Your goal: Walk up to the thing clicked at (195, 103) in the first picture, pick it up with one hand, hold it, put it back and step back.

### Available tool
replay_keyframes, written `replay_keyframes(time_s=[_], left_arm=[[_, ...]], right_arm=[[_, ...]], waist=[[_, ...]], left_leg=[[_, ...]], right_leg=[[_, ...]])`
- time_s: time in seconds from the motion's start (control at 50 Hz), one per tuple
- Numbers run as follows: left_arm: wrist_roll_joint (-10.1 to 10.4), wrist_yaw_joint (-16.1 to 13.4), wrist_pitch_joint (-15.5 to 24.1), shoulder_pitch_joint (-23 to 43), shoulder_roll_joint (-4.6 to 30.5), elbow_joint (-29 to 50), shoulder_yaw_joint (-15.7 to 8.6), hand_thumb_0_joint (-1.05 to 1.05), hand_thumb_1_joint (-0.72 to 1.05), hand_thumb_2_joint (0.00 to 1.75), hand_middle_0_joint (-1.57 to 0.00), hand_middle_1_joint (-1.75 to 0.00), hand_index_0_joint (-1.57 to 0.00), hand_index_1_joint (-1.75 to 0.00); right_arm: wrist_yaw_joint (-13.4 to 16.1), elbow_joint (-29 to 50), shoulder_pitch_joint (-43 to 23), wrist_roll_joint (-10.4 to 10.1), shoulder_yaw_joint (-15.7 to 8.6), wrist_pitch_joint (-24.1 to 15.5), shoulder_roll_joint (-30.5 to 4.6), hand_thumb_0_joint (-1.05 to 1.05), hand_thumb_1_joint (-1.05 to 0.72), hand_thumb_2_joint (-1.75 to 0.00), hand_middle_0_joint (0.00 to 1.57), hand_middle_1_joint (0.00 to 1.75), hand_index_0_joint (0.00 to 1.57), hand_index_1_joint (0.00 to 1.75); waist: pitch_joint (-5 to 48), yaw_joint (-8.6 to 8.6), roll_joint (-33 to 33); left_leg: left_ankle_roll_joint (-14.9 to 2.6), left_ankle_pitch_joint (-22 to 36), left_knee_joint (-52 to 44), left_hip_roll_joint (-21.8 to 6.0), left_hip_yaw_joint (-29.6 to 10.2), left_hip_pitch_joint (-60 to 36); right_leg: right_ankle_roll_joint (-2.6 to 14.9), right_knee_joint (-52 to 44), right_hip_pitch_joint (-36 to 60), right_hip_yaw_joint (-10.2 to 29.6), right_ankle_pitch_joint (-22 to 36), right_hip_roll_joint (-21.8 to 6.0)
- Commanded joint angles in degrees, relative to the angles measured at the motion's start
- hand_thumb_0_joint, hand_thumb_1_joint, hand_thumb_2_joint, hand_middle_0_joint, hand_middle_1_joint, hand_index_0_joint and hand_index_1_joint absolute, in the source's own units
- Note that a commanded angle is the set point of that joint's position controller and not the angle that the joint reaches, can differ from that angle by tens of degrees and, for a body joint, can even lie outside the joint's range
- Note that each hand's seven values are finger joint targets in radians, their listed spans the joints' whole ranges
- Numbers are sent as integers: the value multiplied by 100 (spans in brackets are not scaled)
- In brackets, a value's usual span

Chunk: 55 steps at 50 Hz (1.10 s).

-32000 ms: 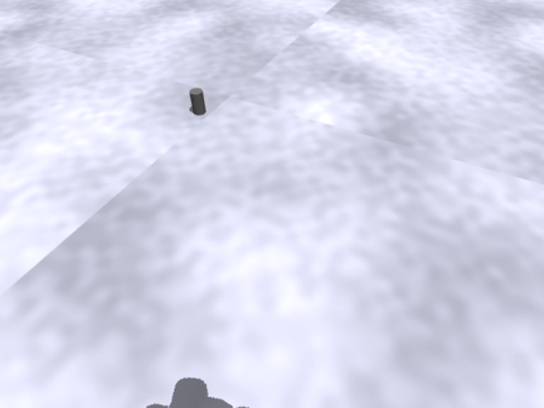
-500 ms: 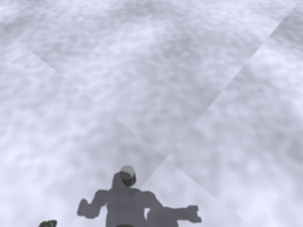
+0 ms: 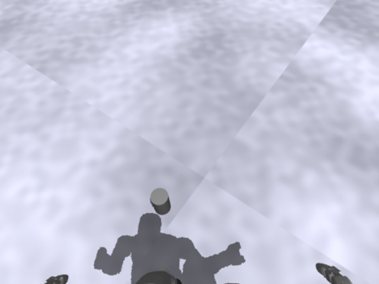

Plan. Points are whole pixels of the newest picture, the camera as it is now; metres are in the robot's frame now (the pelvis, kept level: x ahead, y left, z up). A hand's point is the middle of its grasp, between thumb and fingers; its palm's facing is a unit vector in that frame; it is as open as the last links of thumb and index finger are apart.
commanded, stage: step back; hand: left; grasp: from the side
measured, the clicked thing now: (161, 201) +0.52 +0.17 -0.67
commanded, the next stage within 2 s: none
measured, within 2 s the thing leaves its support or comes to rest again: neither
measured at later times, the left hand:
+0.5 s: hand out of the picture -0.01 +0.28 -0.14, palm faces +0.06 -0.94 -0.34, open 7.4 cm
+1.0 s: hand out of the picture -0.20 +0.22 -0.11, palm faces +0.00 -0.90 -0.44, open 7.4 cm
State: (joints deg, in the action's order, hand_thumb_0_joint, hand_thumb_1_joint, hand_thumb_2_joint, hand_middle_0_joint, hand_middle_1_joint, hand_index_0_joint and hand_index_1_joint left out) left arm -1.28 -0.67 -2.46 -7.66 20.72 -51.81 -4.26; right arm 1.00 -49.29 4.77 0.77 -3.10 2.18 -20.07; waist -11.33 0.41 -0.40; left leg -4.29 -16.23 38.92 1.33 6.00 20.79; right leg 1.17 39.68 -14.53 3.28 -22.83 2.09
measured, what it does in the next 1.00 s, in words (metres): walks backwards: left foot, then right foot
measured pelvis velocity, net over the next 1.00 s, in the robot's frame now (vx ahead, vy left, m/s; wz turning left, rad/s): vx -0.27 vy -0.05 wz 0.01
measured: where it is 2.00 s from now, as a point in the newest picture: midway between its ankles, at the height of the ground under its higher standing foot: outside the picture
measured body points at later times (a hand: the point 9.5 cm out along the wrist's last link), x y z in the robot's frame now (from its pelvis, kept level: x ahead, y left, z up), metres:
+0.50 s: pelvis -0.12 +0.01 +0.01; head -0.06 +0.04 +0.46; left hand -0.02 +0.33 -0.12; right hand +0.00 -0.29 -0.09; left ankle -0.11 +0.13 -0.72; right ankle -0.09 -0.13 -0.65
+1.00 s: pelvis -0.27 -0.05 +0.02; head -0.23 -0.08 +0.46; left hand -0.20 +0.27 -0.08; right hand -0.17 -0.37 -0.12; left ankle -0.28 +0.11 -0.63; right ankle -0.25 -0.15 -0.72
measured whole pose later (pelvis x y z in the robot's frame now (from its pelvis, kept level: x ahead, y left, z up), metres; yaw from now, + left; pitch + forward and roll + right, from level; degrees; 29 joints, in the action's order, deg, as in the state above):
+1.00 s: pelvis -0.27 -0.05 +0.02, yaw +0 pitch -1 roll +3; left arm -2.6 0.4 -3.2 -12.8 19.6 -47.6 -4.5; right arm 2.2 -49.4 10.7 0.0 -3.4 2.9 -24.0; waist -6.8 -0.7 -1.8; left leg 0.6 -25.7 67.0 7.0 -8.8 29.4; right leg 1.5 35.6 -17.2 2.2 -17.4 -0.9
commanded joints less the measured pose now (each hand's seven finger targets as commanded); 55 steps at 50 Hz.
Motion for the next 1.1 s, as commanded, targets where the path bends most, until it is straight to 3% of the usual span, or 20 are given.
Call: replay_keyframes(time_s=[0.0, 0.02, 0.04, 0.12, 0.26, 0.32, 0.36, 0.38, 0.4, 0.42, 0.48, 0.64, 0.76, 0.78, 0.8, 0.82, 0.84, 0.9, 1.0, 1.08], left_arm=[[-105, -56, 211, -579, 1408, 374, -408, 0, 90, 90, -20, -30, -20, -30], [-74, -43, 193, -212, 1854, 578, -491, 0, 90, 90, -20, -30, -20, -30], [-137, -63, 224, 89, 1893, 818, -493, 0, 90, 90, -20, -30, -20, -30], [-52, -124, 238, 322, 1208, 961, -378, 0, 90, 90, -20, -30, -20, -30], [-76, -143, 110, -314, 1217, 1096, -364, 0, 90, 90, -20, -30, -20, -30], [21, -75, -9, -34, 1383, 1210, -355, 0, 90, 90, -20, -30, -20, -30], [48, -32, -59, -116, 1068, 1311, -266, 0, 90, 90, -20, -30, -20, -30], [80, -54, -52, 31, 961, 1352, -267, 0, 90, 90, -20, -30, -20, -30], [6, -140, -54, 295, 1196, 1321, -381, 0, 90, 90, -20, -30, -20, -30], [-24, -138, -54, 308, 1315, 1239, -393, 0, 90, 90, -20, -30, -20, -30], [85, -49, -76, -449, 1149, 937, -402, 0, 90, 90, -20, -30, -20, -30], [15, -26, 48, -386, 1057, 1044, -360, 0, 90, 90, -20, -30, -20, -30], [-25, 61, 78, -1401, 1125, 415, -417, 0, 90, 90, -20, -30, -20, -30], [-108, 69, 92, -1375, 1329, 422, -477, 0, 90, 90, -20, -30, -20, -30], [-178, 69, 105, -1195, 1880, 568, -620, 0, 90, 90, -20, -30, -20, -30], [-199, 42, 68, -615, 2518, 903, -712, 0, 90, 90, -20, -30, -20, -30], [-165, 17, 91, -139, 2362, 1060, -669, 0, 90, 90, -20, -30, -20, -30], [-116, -29, 134, 547, 1382, 1148, -453, 0, 90, 90, -20, -30, -20, -30], [-154, -124, 125, -440, 1206, 1138, -439, 0, 90, 90, -20, -30, -20, -30], [-95, -186, 63, -492, 1314, 1224, -447, 0, 90, 90, -20, -30, -20, -30]], right_arm=[[30, 446, -79, -101, -293, -75, -1197, 0, -90, -90, 20, 30, 20, 30], [53, 452, -174, -95, -296, -44, -1124, 0, -90, -90, 20, 30, 20, 30], [81, 383, -49, -66, -350, -14, -1259, 0, -90, -90, 20, 30, 20, 30], [44, 162, 387, -119, -227, -70, -1131, 0, -90, -90, 20, 30, 20, 30], [125, 393, 438, -53, -153, -191, -1069, 0, -90, -90, 20, 30, 20, 30], [97, 197, 963, 35, -248, -224, -1095, 0, -90, -90, 20, 30, 20, 30], [86, 279, 888, 171, -411, -265, -1590, 0, -90, -90, 20, 30, 20, 30], [43, 358, 589, 184, -489, -246, -2099, 0, -90, -90, 20, 30, 20, 30], [26, 442, 527, 139, -542, -239, -2355, 0, -90, -90, 20, 30, 20, 30], [61, 435, 322, 150, -498, -268, -2139, 0, -90, -90, 20, 30, 20, 30], [97, 597, -222, 158, -326, -275, -1537, 0, -90, -90, 20, 30, 20, 30], [133, 628, 529, 73, -400, -265, -1506, 0, -90, -90, 20, 30, 20, 30], [73, 803, -72, 37, -425, -48, -1743, 0, -90, -90, 20, 30, 20, 30], [65, 830, -55, -5, -368, -16, -1545, 0, -90, -90, 20, 30, 20, 30], [91, 922, -12, -54, -259, -8, -1118, 0, -90, -90, 20, 30, 20, 30], [215, 979, -302, -47, -362, -17, -1308, 0, -90, -90, 20, 30, 20, 30], [222, 801, -123, -40, -451, -25, -1567, 0, -90, -90, 20, 30, 20, 30], [148, 360, 647, -83, -285, -46, -1263, 0, -90, -90, 20, 30, 20, 30], [188, 447, 549, -26, -160, -176, -1126, 0, -90, -90, 20, 30, 20, 30], [174, 467, 688, 46, -183, -229, -1102, 0, -90, -90, 20, 30, 20, 30]], waist=[[1436, -137, 893], [1045, -291, 1774], [816, -246, 1573], [1012, 24, 638], [1633, -322, 1097], [1690, -3, 1049], [1777, -53, -95], [1525, -22, -1219], [1339, 296, -1398], [1036, 190, -1141], [925, -363, -691], [1588, 175, -925], [1835, -285, -1029], [1623, -277, -479], [1245, -282, 1200], [902, -570, 1956], [499, -339, 1772], [633, 224, 949], [1195, -372, 1065], [1619, -425, 1166]], left_leg=[[142, 85, 228, -477, -1096, 315], [419, -1488, 1506, 430, -702, 440], [485, -2027, 2581, 369, -1338, 200], [468, -1251, 2941, 716, -1548, 638], [558, -1281, 290, 15, -952, 550], [427, 440, -1539, 64, -504, -685], [62, 1614, -1689, -1030, -2045, -1495], [-619, 2168, -1955, -2069, -3272, -1409], [-1314, 2101, -2068, -2636, -3770, -363], [-1352, 1756, -2099, -2558, -3641, -103], [-640, 2301, -1668, -1451, -1854, -552], [-1044, 2849, -1059, -1668, -1806, -2166], [-424, 1377, -624, -1284, -1505, -481], [-111, 419, -183, -909, -1390, 317], [309, -1170, 948, 168, -1088, 1592], [488, -2012, 2270, 390, -1342, 1092], [491, -1831, 2927, 161, -1629, 691], [395, -937, 3156, 647, -1614, 827], [614, -1254, 2121, 475, -1252, 1394], [552, -1434, 685, 39, -928, 673]], right_leg=[[697, -1714, 790, 1560, 1846, -1236], [1680, -2172, -48, 2784, 2151, -2316], [1926, -2179, -710, 3123, 2500, -2617], [1080, -1547, 166, 1057, 3691, -1365], [1066, -791, 1736, 892, 4252, -1436], [734, -270, 902, 624, 3483, -1188], [269, 397, -438, 442, 1605, -544], [68, 1249, -1362, 100, -832, 456], [-17, 2395, -937, 703, -1635, 387], [-12, 2897, -966, 817, -1335, 223], [29, 3437, -1446, 921, -496, 497], [-410, 1517, -1372, 461, -732, 29], [-6, -1431, 750, -330, 793, -117], [147, -1581, 904, 333, 664, -411], [496, -2045, 761, 2185, 252, -1558], [1485, -2526, -929, 3221, 155, -2586], [1601, -2736, -1726, 3265, -37, -2679], [669, -1684, -738, 692, 2056, -1195], [964, -1153, 1291, 764, 3250, -1330], [1170, -806, 1580, 1016, 3996, -1806]])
